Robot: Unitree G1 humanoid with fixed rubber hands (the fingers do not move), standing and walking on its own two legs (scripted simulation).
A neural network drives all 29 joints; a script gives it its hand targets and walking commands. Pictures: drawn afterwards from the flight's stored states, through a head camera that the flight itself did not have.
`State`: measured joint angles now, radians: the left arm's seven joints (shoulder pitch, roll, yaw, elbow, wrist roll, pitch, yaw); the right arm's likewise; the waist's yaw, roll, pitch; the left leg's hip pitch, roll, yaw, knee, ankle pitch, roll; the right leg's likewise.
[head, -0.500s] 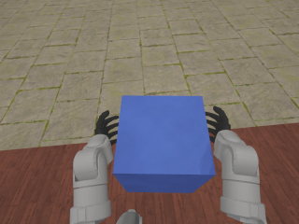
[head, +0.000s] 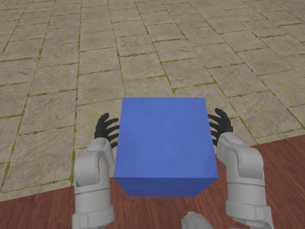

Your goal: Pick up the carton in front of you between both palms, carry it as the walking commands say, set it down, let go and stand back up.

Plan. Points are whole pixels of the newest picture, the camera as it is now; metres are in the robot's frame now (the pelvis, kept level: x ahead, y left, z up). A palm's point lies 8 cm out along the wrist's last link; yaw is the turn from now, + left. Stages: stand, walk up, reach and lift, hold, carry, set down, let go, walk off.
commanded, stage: carry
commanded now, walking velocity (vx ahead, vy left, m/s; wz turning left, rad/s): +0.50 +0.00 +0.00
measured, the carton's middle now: (162, 152) +0.33 -0.02 +0.00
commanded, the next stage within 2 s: none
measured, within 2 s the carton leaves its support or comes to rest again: neither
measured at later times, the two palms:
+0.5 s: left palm (112, 83) +0.61 +0.14 +0.02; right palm (190, 73) +0.64 -0.16 +0.02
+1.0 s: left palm (112, 46) +0.94 +0.17 -0.02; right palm (172, 44) +0.93 -0.13 -0.02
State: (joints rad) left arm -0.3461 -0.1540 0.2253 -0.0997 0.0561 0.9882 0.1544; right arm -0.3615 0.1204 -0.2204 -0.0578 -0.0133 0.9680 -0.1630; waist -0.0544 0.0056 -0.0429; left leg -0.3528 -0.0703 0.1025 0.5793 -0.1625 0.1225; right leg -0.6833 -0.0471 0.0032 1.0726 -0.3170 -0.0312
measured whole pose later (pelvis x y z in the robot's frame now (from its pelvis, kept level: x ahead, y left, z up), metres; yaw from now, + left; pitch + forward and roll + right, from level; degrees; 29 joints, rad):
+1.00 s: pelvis +0.62 +0.03 -0.10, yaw +1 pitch +5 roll +0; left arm -0.38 -0.14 0.23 -0.08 0.03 1.03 0.16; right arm -0.36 0.12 -0.22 -0.07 -0.02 1.01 -0.17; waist -0.04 -0.01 -0.05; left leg -0.41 -0.08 0.11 0.56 -0.20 0.15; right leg -0.60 -0.02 -0.01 1.28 -0.41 -0.03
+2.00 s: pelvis +1.24 +0.06 -0.09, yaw +0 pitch +4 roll -1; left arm 0.03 -0.13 0.04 -0.49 0.05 1.18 0.14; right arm 0.02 0.13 -0.04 -0.46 -0.05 1.16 -0.14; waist -0.02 -0.01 -0.12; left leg -0.27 0.02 0.20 0.38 -0.19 0.07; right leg -0.47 -0.07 -0.06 1.07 -0.34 0.00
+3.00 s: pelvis +1.82 +0.07 -0.10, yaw +0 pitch +3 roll +0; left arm -0.01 -0.13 0.04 -0.57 0.05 1.22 0.14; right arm -0.01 0.13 -0.04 -0.53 -0.05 1.19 -0.14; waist -0.01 -0.04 -0.04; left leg -0.35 0.04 0.25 0.38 -0.09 0.08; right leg -0.30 -0.05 -0.08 0.73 -0.51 0.03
